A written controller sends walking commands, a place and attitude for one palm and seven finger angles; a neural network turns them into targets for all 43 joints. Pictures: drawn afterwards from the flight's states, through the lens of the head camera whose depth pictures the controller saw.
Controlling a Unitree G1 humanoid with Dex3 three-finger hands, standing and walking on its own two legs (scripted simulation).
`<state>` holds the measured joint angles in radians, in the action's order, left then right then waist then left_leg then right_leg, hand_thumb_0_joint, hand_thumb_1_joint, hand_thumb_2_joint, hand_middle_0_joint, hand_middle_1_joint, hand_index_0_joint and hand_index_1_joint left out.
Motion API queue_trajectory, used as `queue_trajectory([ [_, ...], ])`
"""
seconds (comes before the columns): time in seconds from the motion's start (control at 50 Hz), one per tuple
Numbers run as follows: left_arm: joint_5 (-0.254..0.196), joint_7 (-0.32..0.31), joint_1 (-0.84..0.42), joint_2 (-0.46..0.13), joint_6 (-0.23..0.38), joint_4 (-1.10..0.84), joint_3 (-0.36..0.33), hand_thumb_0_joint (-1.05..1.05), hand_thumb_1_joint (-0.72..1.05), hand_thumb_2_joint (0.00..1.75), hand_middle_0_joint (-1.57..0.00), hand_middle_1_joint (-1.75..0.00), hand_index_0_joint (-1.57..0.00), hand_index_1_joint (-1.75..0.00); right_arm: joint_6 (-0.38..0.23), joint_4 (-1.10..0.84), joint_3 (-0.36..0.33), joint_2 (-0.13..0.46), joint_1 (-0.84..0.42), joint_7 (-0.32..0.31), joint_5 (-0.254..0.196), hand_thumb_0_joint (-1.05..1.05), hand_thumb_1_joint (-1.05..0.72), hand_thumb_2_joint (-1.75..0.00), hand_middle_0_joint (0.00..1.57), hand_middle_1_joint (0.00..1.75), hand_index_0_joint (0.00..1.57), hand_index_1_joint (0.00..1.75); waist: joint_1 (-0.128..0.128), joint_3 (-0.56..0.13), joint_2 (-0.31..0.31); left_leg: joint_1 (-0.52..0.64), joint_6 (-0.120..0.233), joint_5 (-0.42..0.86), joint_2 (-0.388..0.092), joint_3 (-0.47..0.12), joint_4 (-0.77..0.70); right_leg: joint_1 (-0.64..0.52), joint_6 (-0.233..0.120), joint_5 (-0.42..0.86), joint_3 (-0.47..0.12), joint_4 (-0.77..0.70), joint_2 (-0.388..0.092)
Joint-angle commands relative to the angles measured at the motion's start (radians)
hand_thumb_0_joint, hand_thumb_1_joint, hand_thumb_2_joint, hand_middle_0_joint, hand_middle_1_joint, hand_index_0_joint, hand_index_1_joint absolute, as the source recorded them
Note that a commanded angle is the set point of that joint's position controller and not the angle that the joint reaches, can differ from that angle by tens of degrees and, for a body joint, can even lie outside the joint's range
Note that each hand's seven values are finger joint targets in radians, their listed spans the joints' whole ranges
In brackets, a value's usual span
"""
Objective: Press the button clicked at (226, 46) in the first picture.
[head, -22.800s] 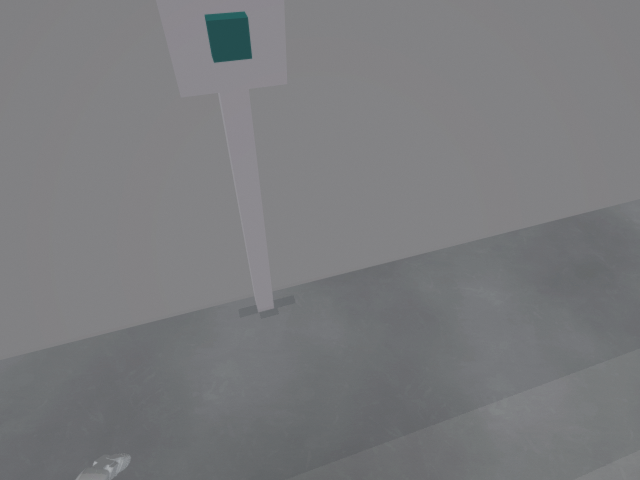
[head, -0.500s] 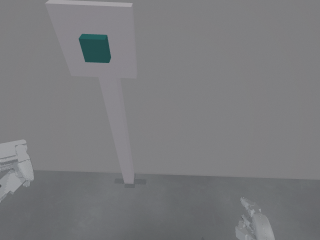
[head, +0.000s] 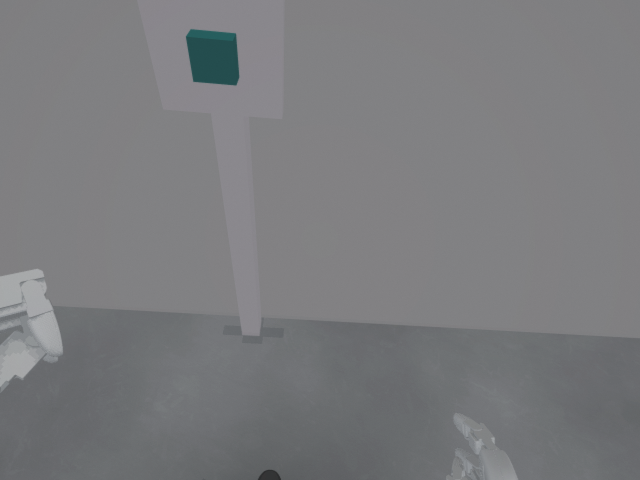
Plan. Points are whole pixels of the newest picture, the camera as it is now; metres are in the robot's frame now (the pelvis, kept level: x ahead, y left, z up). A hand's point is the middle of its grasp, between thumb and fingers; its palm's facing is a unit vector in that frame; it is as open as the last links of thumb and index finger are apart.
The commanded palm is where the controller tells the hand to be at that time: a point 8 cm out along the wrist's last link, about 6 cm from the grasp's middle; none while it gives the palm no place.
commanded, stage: stop stepping back and stand still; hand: left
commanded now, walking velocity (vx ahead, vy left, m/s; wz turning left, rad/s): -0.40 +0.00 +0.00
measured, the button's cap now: (214, 57) +0.66 +0.23 +0.21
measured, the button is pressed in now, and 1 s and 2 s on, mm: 0 0 0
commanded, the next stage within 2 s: let the arm hang, fingers relaxed in 1.30 s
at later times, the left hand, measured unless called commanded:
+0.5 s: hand out of the picture +0.06 +0.24 +0.18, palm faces +0.36 -0.81 -0.46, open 3.1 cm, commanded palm +0.02 +0.28 +0.18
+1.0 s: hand out of the picture +0.03 +0.24 +0.17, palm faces +0.41 -0.77 -0.50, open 3.1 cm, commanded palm -0.03 +0.28 +0.18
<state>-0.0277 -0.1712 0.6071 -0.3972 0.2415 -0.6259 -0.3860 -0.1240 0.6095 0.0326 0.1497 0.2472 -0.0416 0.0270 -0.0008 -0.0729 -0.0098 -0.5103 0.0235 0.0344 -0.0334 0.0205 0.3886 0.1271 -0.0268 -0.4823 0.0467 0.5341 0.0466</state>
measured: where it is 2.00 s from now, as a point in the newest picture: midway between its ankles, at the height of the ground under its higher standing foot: outside the picture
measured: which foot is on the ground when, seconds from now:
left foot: down 0.00-0.02, up 0.04-0.16, down 0.18-0.42, up 0.44-0.64, down 0.66-0.90, up 0.92-1.00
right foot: up 0.00-0.00, down 0.02-0.66, up 0.68-0.88, down 0.90-1.00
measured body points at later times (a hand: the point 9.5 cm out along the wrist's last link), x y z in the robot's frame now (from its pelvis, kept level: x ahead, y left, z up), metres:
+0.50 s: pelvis -0.12 +0.00 +0.00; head -0.13 +0.02 +0.45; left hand +0.04 +0.28 +0.20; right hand +0.04 -0.24 -0.07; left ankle -0.05 +0.09 -0.68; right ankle -0.09 -0.09 -0.73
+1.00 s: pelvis -0.15 +0.00 +0.00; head -0.16 -0.01 +0.45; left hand +0.00 +0.28 +0.20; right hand -0.01 -0.22 -0.11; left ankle -0.15 +0.14 -0.69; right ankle -0.10 -0.07 -0.73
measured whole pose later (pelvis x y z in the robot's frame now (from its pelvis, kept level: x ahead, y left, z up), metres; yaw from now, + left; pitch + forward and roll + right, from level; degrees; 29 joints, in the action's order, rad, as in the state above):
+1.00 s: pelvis -0.15 +0.00 +0.00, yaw +1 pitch -2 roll +0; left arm 0.00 -0.14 0.60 -0.39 0.22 -0.53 -0.36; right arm -0.08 0.69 0.01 0.19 0.25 -0.06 0.02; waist 0.00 0.00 0.01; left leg -0.42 0.00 -0.41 -0.03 0.00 0.97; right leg 0.32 -0.08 -0.25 0.12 0.60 0.00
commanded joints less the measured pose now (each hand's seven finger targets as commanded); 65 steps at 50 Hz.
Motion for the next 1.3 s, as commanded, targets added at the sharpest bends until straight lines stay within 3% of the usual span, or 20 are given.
queue_trajectory([
  [0.0, -0.03, 0.0, -0.071, -0.213, 0.078, -0.237, -0.103, 0.0, 0.9, 0.9, -1.3, -1.5, -1.3, -1.5, -0.021, -0.105, -0.057, 0.142, -0.129, -0.02, -0.012, 0.0, -0.9, -0.9, 0.2, 0.3, 0.2, 0.3, 0.017, -0.054, -0.141, 0.334, -0.066, -0.33, 0.039, 0.001, 0.368, 0.321, -0.101, 0.367, -0.222, -0.343, -0.315],
  [0.1, -0.023, 0.017, -0.017, -0.175, 0.022, -0.141, -0.136, 0.0, 0.9, 0.9, -1.3, -1.5, -1.3, -1.5, -0.01, -0.17, -0.042, 0.131, -0.168, -0.055, -0.034, 0.0, -0.9, -0.9, 0.2, 0.3, 0.2, 0.3, 0.001, -0.078, -0.211, 0.107, -0.03, -0.262, 0.03, 0.014, 0.313, -0.021, -0.053, 1.085, -0.076, -0.037, -0.266],
  [0.14, -0.028, 0.017, 0.009, -0.147, 0.009, -0.14, -0.115, 0.0, 0.9, 0.9, -1.3, -1.5, -1.3, -1.5, -0.014, -0.153, -0.041, 0.156, -0.134, -0.064, -0.036, 0.0, -0.9, -0.9, 0.2, 0.3, 0.2, 0.3, -0.025, -0.094, 0.041, 0.348, 0.004, 0.147, 0.025, 0.022, 0.061, 0.07, 0.015, 0.912, -0.016, 0.068, -0.174],
  [0.18, -0.021, 0.022, 0.014, -0.131, 0.007, -0.164, -0.067, 0.0, 0.9, 0.9, -1.3, -1.5, -1.3, -1.5, -0.04, -0.156, -0.065, 0.19, -0.086, -0.045, -0.04, 0.0, -0.9, -0.9, 0.2, 0.3, 0.2, 0.3, -0.009, -0.138, 0.232, 0.556, 0.072, 0.566, -0.17, -0.188, 0.034, 0.229, 0.049, 0.206, -0.02, 0.252, -0.057],
  [0.24, -0.017, 0.013, -0.047, -0.161, 0.013, -0.22, -0.088, 0.0, 0.9, 0.9, -1.3, -1.5, -1.3, -1.5, -0.063, -0.148, -0.06, 0.174, -0.105, -0.035, -0.018, 0.0, -0.9, -0.9, 0.2, 0.3, 0.2, 0.3, -0.003, -0.063, 0.221, 0.318, 0.073, -0.074, -0.232, -0.342, -0.174, 0.176, 0.039, -0.082, -0.068, 0.291, -0.043],
  [0.36, 0.013, 0.001, 0.081, -0.128, -0.005, -0.126, -0.086, 0.0, 0.9, 0.9, -1.3, -1.5, -1.3, -1.5, -0.017, -0.183, -0.074, 0.174, -0.125, -0.032, -0.016, 0.0, -0.9, -0.9, 0.2, 0.3, 0.2, 0.3, 0.011, 0.078, 0.221, -0.175, -0.044, -0.759, -0.064, -0.096, -0.211, -0.167, -0.013, -0.021, 0.08, 0.008, -0.007],
  [0.38, 0.016, 0.004, 0.064, -0.153, -0.005, -0.125, -0.1, 0.0, 0.9, 0.9, -1.3, -1.5, -1.3, -1.5, -0.004, -0.187, -0.079, 0.167, -0.125, -0.033, -0.02, 0.0, -0.9, -0.9, 0.2, 0.3, 0.2, 0.3, 0.011, 0.074, 0.089, -0.105, -0.038, -0.688, -0.002, -0.029, 0.022, -0.049, -0.047, -0.087, -0.002, -0.127, -0.085],
  [0.42, 0.001, 0.016, -0.053, -0.174, 0.001, -0.165, -0.097, 0.0, 0.9, 0.9, -1.3, -1.5, -1.3, -1.5, 0.019, -0.163, -0.1, 0.184, -0.141, -0.042, -0.014, 0.0, -0.9, -0.9, 0.2, 0.3, 0.2, 0.3, 0.005, 0.13, -0.269, -0.029, -0.047, -0.484, 0.083, -0.023, 0.798, 0.419, -0.2, -0.377, -0.537, -0.459, -0.469],
  [0.5, 0.013, 0.017, -0.123, -0.163, 0.008, -0.101, -0.097, 0.0, 0.9, 0.9, -1.3, -1.5, -1.3, -1.5, 0.004, -0.139, -0.068, 0.157, -0.112, -0.047, 0.002, 0.0, -0.9, -0.9, 0.2, 0.3, 0.2, 0.3, -0.043, 0.034, -0.147, 0.128, -0.017, -0.373, -0.043, -0.012, 0.667, 0.453, -0.109, -0.301, -0.204, -0.354, -0.33],
  [0.6, 0.028, -0.018, -0.185, -0.102, 0.012, -0.136, -0.006, 0.0, 0.9, 0.9, -1.3, -1.5, -1.3, -1.5, -0.053, -0.11, -0.061, 0.173, -0.105, -0.083, 0.0, 0.0, -0.9, -0.9, 0.2, 0.3, 0.2, 0.3, -0.027, 0.045, 0.03, 0.314, 0.02, -0.454, 0.005, 0.067, 0.028, 0.284, -0.077, -0.16, -0.105, -0.109, -0.23],
  [0.64, 0.036, -0.028, -0.23, -0.117, 0.044, -0.23, -0.026, 0.0, 0.9, 0.9, -1.3, -1.5, -1.3, -1.5, -0.066, -0.137, -0.067, 0.197, -0.079, -0.071, -0.001, 0.0, -0.9, -0.9, 0.2, 0.3, 0.2, 0.3, -0.024, 0.086, 0.453, 0.384, 0.123, -0.541, -0.279, -0.436, -0.187, 0.49, 0.021, -0.069, 0.045, 0.363, -0.038],
  [0.68, 0.033, -0.022, -0.131, -0.173, 0.057, -0.151, -0.104, 0.0, 0.9, 0.9, -1.3, -1.5, -1.3, -1.5, -0.07, -0.12, -0.077, 0.17, -0.079, -0.053, -0.008, 0.0, -0.9, -0.9, 0.2, 0.3, 0.2, 0.3, -0.022, 0.091, 0.206, 0.336, 0.198, -0.38, -0.346, -0.483, -0.18, 0.527, 0.028, -0.005, -0.033, 0.546, -0.059],
  [0.82, 0.02, -0.003, 0.052, -0.134, 0.031, -0.124, -0.093, 0.0, 0.9, 0.9, -1.3, -1.5, -1.3, -1.5, -0.036, -0.131, -0.068, 0.171, -0.111, -0.025, -0.012, 0.0, -0.9, -0.9, 0.2, 0.3, 0.2, 0.3, 0.002, 0.067, 0.229, -0.049, 0.081, -0.576, -0.173, -0.099, -0.054, -0.046, 0.032, 0.101, 0.084, 0.087, -0.029],
  [0.86, 0.028, -0.006, 0.01, -0.163, 0.018, -0.076, -0.114, 0.0, 0.9, 0.9, -1.3, -1.5, -1.3, -1.5, -0.013, -0.134, -0.075, 0.157, -0.115, -0.032, -0.014, 0.0, -0.9, -0.9, 0.2, 0.3, 0.2, 0.3, 0.007, 0.08, -0.05, -0.145, 0.028, -0.629, -0.05, -0.008, 0.264, -0.083, -0.036, -0.063, -0.162, -0.145, -0.151],
  [0.88, 0.022, -0.004, 0.01, -0.169, 0.001, -0.055, -0.118, 0.0, 0.9, 0.9, -1.3, -1.5, -1.3, -1.5, -0.008, -0.147, -0.083, 0.153, -0.122, -0.033, -0.022, 0.0, -0.9, -0.9, 0.2, 0.3, 0.2, 0.3, 0.005, 0.081, -0.258, -0.158, 0.0, -0.578, 0.037, 0.017, 0.547, 0.026, -0.133, -0.192, -0.544, -0.342, -0.367],
  [0.9, 0.006, 0.001, -0.072, -0.185, 0.015, -0.091, -0.121, 0.0, 0.9, 0.9, -1.3, -1.5, -1.3, -1.5, -0.014, -0.139, -0.084, 0.169, -0.139, -0.036, -0.014, 0.0, -0.9, -0.9, 0.2, 0.3, 0.2, 0.3, -0.004, 0.106, -0.231, -0.129, -0.007, -0.523, 0.023, -0.027, 0.699, 0.088, -0.156, -0.044, -0.565, -0.373, -0.429],
  [1.0, 0.014, 0.003, -0.061, -0.147, 0.037, -0.11, -0.1, 0.0, 0.9, 0.9, -1.3, -1.5, -1.3, -1.5, -0.025, -0.111, -0.058, 0.14, -0.131, -0.043, -0.012, 0.0, -0.9, -0.9, 0.2, 0.3, 0.2, 0.3, -0.015, 0.029, -0.142, 0.151, -0.015, -0.394, -0.018, 0.015, 0.485, 0.235, -0.111, 0.025, -0.214, -0.314, -0.308],
  [1.08, 0.02, -0.012, -0.055, -0.116, 0.039, -0.143, -0.065, 0.0, 0.9, 0.9, -1.3, -1.5, -1.3, -1.5, -0.048, -0.108, -0.062, 0.155, -0.117, -0.061, -0.005, 0.0, -0.9, -0.9, 0.2, 0.3, 0.2, 0.3, -0.012, 0.044, -0.055, 0.319, 0.007, -0.323, 0.004, 0.046, 0.109, 0.226, -0.07, 0.005, -0.148, -0.27, -0.264],
  [1.14, 0.024, -0.018, -0.077, -0.111, 0.06, -0.185, -0.058, 0.0, 0.9, 0.9, -1.3, -1.5, -1.3, -1.5, -0.052, -0.139, -0.069, 0.189, -0.113, -0.059, -0.007, 0.0, -0.9, -0.9, 0.2, 0.3, 0.2, 0.3, 0.008, 0.072, 0.229, 0.287, 0.062, -0.324, -0.155, -0.197, -0.092, 0.198, 0.01, 0.12, -0.085, -0.053, -0.121],
  [1.28, 0.019, 0.002, -0.037, -0.112, 0.042, -0.093, -0.074, 0.0, 0.9, 0.9, -1.3, -1.5, -1.3, -1.5, -0.046, -0.151, -0.069, 0.17, -0.109, -0.039, -0.027, 0.0, -0.9, -0.9, 0.2, 0.3, 0.2, 0.3, -0.002, 0.052, 0.042, 0.158, 0.009, -0.22, -0.067, -0.055, 0.019, 0.026, 0.011, 0.377, -0.111, -0.123, -0.137],
])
